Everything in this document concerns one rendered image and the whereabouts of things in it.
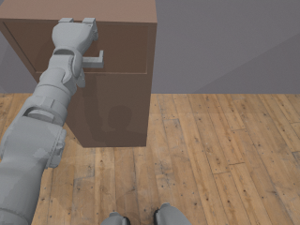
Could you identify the left robot upper arm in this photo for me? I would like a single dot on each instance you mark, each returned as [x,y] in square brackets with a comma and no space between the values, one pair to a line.
[33,146]

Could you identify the left robot forearm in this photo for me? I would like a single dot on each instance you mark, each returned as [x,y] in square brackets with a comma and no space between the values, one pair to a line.
[57,85]

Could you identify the drawer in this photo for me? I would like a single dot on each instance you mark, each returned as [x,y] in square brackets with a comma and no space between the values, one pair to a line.
[124,46]

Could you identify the handle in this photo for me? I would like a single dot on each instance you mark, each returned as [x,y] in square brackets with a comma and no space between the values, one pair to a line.
[93,62]

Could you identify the left robot thigh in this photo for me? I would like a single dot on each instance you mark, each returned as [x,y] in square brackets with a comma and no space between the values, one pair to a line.
[114,220]

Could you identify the right robot shin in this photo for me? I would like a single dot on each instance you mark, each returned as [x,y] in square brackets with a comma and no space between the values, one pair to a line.
[164,205]

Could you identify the cabinet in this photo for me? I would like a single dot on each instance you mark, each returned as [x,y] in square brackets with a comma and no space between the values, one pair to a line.
[112,110]

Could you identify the robot left hand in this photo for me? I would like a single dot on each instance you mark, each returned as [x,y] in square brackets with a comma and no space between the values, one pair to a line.
[77,35]

